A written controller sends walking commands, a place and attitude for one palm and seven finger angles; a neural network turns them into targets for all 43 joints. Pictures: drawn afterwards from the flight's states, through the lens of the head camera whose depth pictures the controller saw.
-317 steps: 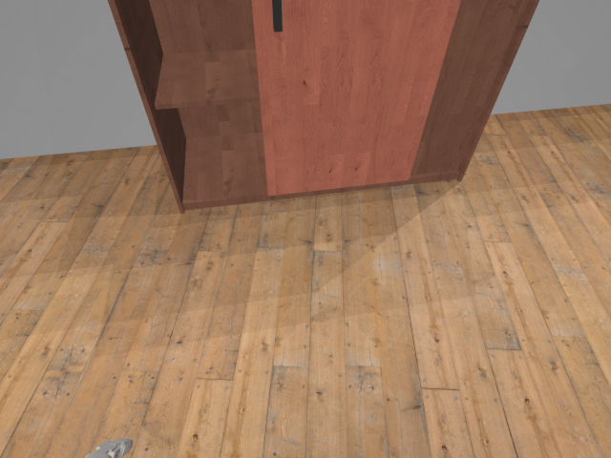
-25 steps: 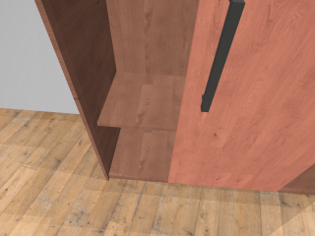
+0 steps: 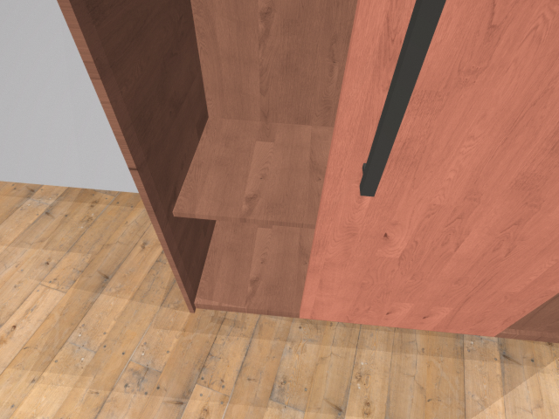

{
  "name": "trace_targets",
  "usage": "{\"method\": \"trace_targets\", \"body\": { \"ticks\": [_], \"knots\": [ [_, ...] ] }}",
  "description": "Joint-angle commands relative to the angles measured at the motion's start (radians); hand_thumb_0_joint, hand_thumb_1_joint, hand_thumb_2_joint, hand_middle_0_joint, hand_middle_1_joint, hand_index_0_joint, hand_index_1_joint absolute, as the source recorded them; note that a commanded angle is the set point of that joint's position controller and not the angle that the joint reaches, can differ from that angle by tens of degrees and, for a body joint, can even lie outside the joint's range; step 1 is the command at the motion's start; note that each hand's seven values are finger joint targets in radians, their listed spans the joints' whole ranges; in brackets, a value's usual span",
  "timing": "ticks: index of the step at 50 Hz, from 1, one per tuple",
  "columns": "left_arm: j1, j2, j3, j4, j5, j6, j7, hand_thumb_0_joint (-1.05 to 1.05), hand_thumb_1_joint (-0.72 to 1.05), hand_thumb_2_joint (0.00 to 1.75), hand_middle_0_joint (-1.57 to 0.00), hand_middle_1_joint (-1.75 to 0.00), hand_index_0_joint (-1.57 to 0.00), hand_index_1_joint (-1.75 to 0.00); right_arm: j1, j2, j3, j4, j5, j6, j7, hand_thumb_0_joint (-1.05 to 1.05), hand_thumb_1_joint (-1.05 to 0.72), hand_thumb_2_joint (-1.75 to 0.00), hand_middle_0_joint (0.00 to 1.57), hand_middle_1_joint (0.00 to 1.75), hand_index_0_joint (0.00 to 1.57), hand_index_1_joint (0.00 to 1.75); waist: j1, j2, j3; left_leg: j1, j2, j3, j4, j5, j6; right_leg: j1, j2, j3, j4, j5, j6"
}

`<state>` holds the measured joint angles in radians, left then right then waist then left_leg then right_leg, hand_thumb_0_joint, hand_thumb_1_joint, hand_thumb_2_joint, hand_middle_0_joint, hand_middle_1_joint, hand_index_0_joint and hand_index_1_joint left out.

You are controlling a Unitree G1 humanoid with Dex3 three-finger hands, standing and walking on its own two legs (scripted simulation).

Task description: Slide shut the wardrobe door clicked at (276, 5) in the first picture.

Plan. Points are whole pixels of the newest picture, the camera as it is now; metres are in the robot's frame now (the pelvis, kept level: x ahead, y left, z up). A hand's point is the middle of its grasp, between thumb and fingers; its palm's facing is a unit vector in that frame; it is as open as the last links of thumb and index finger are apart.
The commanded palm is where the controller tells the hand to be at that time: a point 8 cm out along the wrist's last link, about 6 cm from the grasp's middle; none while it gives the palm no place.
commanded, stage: look again from close up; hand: right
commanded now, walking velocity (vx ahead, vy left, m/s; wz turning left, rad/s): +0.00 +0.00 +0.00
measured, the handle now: (390, 106) +0.52 -0.13 +0.19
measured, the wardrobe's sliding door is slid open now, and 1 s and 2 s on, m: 0.39 0.39 0.39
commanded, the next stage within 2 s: shuffle to correct the standing spot in 0.88 s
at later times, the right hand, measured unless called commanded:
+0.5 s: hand out of the picture -0.04 -0.23 -0.19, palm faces +0.00 +0.98 -0.17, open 7.4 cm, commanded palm none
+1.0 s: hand out of the picture -0.06 -0.21 -0.18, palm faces +0.01 +0.99 -0.12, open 7.4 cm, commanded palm none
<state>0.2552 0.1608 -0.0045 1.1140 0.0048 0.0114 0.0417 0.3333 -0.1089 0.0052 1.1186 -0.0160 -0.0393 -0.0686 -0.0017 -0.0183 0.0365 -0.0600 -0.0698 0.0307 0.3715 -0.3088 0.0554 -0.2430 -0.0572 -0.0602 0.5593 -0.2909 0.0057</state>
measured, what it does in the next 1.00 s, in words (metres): shifts its weight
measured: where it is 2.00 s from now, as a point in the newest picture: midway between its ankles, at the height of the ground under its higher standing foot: outside the picture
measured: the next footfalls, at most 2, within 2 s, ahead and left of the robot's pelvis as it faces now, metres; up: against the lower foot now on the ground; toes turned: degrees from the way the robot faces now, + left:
right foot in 1.54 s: +0.12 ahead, -0.11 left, +0.00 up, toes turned -3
left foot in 1.82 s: +0.10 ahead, +0.13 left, +0.00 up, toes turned +1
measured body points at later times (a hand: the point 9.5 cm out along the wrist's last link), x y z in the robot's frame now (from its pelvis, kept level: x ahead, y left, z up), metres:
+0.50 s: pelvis -0.04 -0.06 +0.00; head -0.03 -0.08 +0.44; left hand -0.03 +0.17 -0.15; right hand -0.04 -0.28 -0.17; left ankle -0.07 +0.07 -0.74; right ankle -0.01 -0.12 -0.74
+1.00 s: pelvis -0.03 -0.06 +0.00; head -0.02 -0.08 +0.45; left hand -0.03 +0.17 -0.15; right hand -0.06 -0.26 -0.17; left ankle -0.07 +0.07 -0.74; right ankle -0.01 -0.12 -0.74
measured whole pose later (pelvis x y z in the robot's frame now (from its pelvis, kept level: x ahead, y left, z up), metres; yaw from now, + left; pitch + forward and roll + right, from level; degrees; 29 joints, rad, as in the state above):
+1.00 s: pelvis -0.03 -0.06 +0.00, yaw +1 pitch +1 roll +0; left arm 0.28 0.14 -0.01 1.12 0.00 -0.02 0.03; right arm 0.36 -0.13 0.02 1.12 -0.02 -0.01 -0.04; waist -0.01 0.05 0.00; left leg -0.15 0.02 -0.01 0.45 -0.31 -0.02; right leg -0.25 0.06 -0.09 0.44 -0.21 -0.09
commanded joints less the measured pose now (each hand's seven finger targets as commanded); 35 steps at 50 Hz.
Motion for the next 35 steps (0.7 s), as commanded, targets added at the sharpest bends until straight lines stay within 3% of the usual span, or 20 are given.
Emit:
{"method": "trace_targets", "body": {
  "ticks": [1,2,3,4,5,7,9,12,13,17,20,24,28,35],
  "knots": [
    [0.114,0.032,0.016,-0.091,0.005,-0.034,-0.003,0.00,0.90,0.90,-0.20,-0.30,-0.20,-0.30,0.102,-0.160,-0.013,-0.052,0.005,-0.026,-0.008,0.00,-0.90,-0.90,0.20,0.30,0.20,0.30,0.048,0.179,-0.130,0.083,0.239,-0.097,0.155,1.244,-0.021,-0.022,0.045,0.005,0.026,-0.001,-0.042],
    [0.126,0.048,0.019,-0.087,0.004,-0.037,-0.004,0.00,0.90,0.90,-0.20,-0.30,-0.20,-0.30,0.080,-0.152,-0.013,-0.065,0.009,-0.025,-0.003,0.00,-0.90,-0.90,0.20,0.30,0.20,0.30,0.052,0.173,-0.169,0.067,0.221,-0.100,0.173,1.087,-0.001,0.036,0.036,0.021,-0.026,0.101,-0.043],
    [0.142,0.066,0.024,-0.083,0.008,-0.041,-0.004,0.00,0.90,0.90,-0.20,-0.30,-0.20,-0.30,0.065,-0.145,-0.013,-0.080,0.011,-0.016,0.001,0.00,-0.90,-0.90,0.20,0.30,0.20,0.30,0.051,0.119,-0.174,0.027,0.195,-0.086,0.186,0.893,-0.005,0.074,0.009,0.038,-0.024,0.244,-0.054],
    [0.127,0.082,0.022,-0.086,0.011,-0.043,-0.001,0.00,0.90,0.90,-0.20,-0.30,-0.20,-0.30,0.068,-0.124,-0.013,-0.084,0.012,-0.007,0.002,0.00,-0.90,-0.90,0.20,0.30,0.20,0.30,0.034,0.031,-0.142,-0.053,0.172,-0.094,0.167,0.630,-0.005,0.089,-0.036,0.081,-0.033,0.362,-0.065],
    [0.101,0.090,0.019,-0.095,0.013,-0.041,0.001,0.00,0.90,0.90,-0.20,-0.30,-0.20,-0.30,0.082,-0.113,-0.014,-0.086,0.005,0.005,0.001,0.00,-0.90,-0.90,0.20,0.30,0.20,0.30,0.011,-0.012,-0.077,-0.108,0.153,-0.095,0.123,0.409,-0.004,0.063,-0.066,0.109,-0.041,0.399,-0.076],
    [0.069,0.080,0.012,-0.096,0.012,-0.039,0.002,0.00,0.90,0.90,-0.20,-0.30,-0.20,-0.30,0.103,-0.117,-0.011,-0.074,-0.001,0.011,0.007,0.00,-0.90,-0.90,0.20,0.30,0.20,0.30,-0.005,-0.065,0.012,-0.161,0.143,-0.119,0.083,0.277,0.006,0.027,-0.058,0.118,-0.049,0.362,-0.074],
    [0.068,0.079,0.009,-0.100,0.012,-0.037,0.000,0.00,0.90,0.90,-0.20,-0.30,-0.20,-0.30,0.097,-0.125,-0.010,-0.065,0.000,0.014,0.011,0.00,-0.90,-0.90,0.20,0.30,0.20,0.30,-0.002,-0.042,0.028,-0.168,0.143,-0.122,0.074,0.245,0.007,0.018,-0.051,0.126,-0.064,0.316,-0.071],
    [0.066,0.093,0.012,-0.099,0.012,-0.035,-0.004,0.00,0.90,0.90,-0.20,-0.30,-0.20,-0.30,0.075,-0.121,-0.006,-0.074,0.000,0.025,0.017,0.00,-0.90,-0.90,0.20,0.30,0.20,0.30,-0.002,0.004,0.060,-0.191,0.125,-0.114,0.057,0.052,0.001,-0.025,-0.055,0.157,-0.136,0.132,-0.080],
    [0.066,0.096,0.014,-0.101,0.014,-0.034,-0.006,0.00,0.90,0.90,-0.20,-0.30,-0.20,-0.30,0.074,-0.121,-0.006,-0.077,-0.004,0.028,0.018,0.00,-0.90,-0.90,0.20,0.30,0.20,0.30,-0.007,-0.006,0.073,-0.191,0.122,-0.106,0.058,0.013,-0.001,-0.045,-0.057,0.165,-0.157,0.083,-0.085],
    [0.063,0.118,0.018,-0.107,0.015,-0.034,-0.010,0.00,0.90,0.90,-0.20,-0.30,-0.20,-0.30,0.067,-0.122,-0.006,-0.090,-0.005,0.037,0.026,0.00,-0.90,-0.90,0.20,0.30,0.20,0.30,-0.008,-0.016,0.089,-0.199,0.110,-0.082,0.082,-0.038,-0.008,-0.090,-0.072,0.216,-0.259,-0.126,-0.091],
    [0.060,0.129,0.022,-0.111,0.014,-0.034,-0.012,0.00,0.90,0.90,-0.20,-0.30,-0.20,-0.30,0.080,-0.124,-0.007,-0.091,-0.008,0.040,0.030,0.00,-0.90,-0.90,0.20,0.30,0.20,0.30,-0.016,-0.025,0.068,-0.186,0.108,-0.057,0.105,-0.038,-0.014,-0.104,-0.091,0.247,-0.313,-0.211,-0.102],
    [0.070,0.123,0.022,-0.102,0.011,-0.040,-0.012,0.00,0.90,0.90,-0.20,-0.30,-0.20,-0.30,0.089,-0.123,-0.007,-0.079,-0.007,0.035,0.032,0.00,-0.90,-0.90,0.20,0.30,0.20,0.30,-0.017,-0.018,0.012,-0.176,0.121,-0.061,0.088,-0.006,-0.018,-0.055,-0.087,0.239,-0.309,-0.154,-0.101],
    [0.073,0.114,0.019,-0.083,0.009,-0.039,-0.013,0.00,0.90,0.90,-0.20,-0.30,-0.20,-0.30,0.099,-0.119,0.000,-0.063,-0.006,0.030,0.032,0.00,-0.90,-0.90,0.20,0.30,0.20,0.30,-0.013,0.021,0.036,-0.184,0.135,-0.079,0.050,0.016,-0.018,-0.052,-0.073,0.213,-0.295,-0.117,-0.093],
    [0.088,0.101,0.012,-0.048,0.005,-0.046,-0.011,0.00,0.90,0.90,-0.20,-0.30,-0.20,-0.30,0.123,-0.110,0.003,-0.036,-0.002,0.024,0.028,0.00,-0.90,-0.90,0.20,0.30,0.20,0.30,-0.006,0.016,-0.008,-0.179,0.151,-0.089,0.034,0.070,-0.024,0.026,-0.065,0.184,-0.266,0.025,-0.089]
  ]
}}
